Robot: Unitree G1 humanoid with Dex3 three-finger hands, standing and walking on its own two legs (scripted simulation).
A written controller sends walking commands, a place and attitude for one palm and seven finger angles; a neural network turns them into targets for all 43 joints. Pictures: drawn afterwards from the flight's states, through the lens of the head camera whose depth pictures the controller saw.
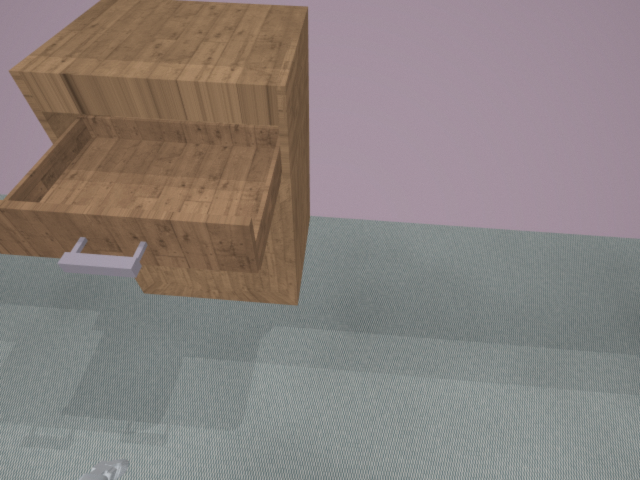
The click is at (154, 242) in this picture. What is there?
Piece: drawer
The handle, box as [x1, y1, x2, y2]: [57, 237, 147, 277]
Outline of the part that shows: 57,263 64,271 135,277 141,266 139,260 147,245 145,242 141,241 132,257 86,254 79,252 87,240 85,237 80,237 71,251 65,252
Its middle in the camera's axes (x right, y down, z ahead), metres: -0.39 +0.03 +0.70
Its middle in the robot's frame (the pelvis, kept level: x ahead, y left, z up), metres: +0.48 +0.42 -0.08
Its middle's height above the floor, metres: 0.68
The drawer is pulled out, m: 0.30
